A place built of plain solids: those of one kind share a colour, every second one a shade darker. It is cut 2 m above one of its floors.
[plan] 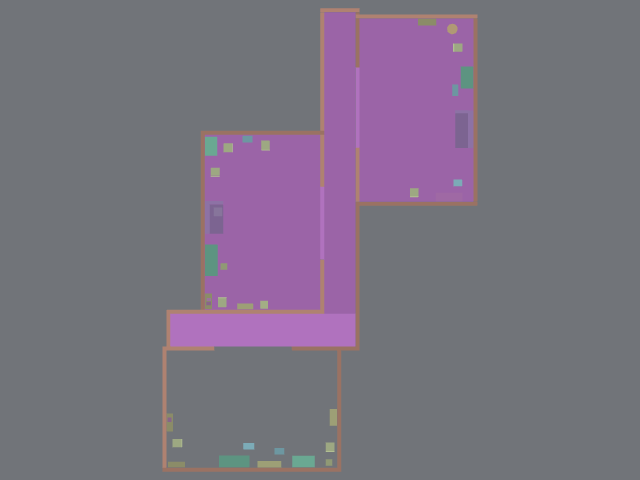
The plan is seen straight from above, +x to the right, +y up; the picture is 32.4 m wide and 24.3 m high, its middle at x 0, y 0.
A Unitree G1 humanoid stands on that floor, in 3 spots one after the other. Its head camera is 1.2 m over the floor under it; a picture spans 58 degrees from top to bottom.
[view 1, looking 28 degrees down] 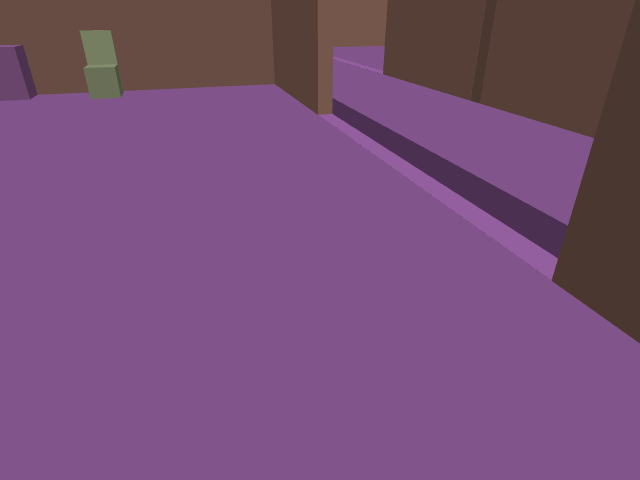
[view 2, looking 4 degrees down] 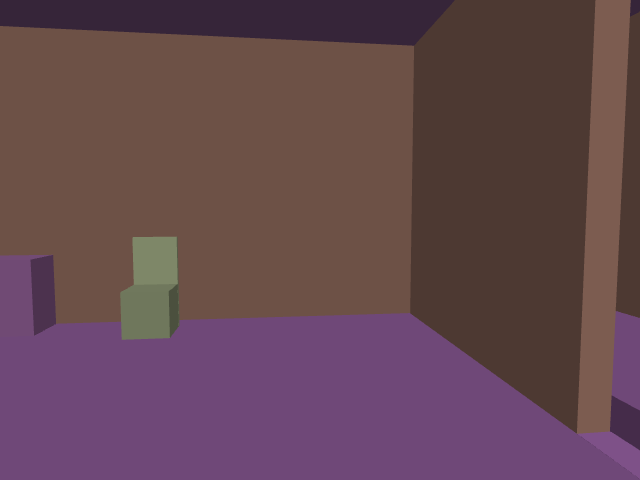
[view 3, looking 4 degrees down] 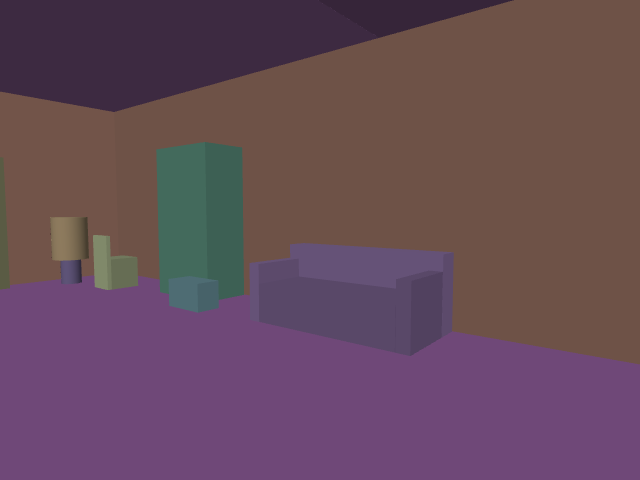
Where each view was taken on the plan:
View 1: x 3.65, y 10.14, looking -107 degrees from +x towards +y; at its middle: floor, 2.56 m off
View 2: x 3.65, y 6.73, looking -97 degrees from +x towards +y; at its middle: wall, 4.85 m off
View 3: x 3.65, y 3.10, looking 38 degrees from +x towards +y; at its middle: wall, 5.25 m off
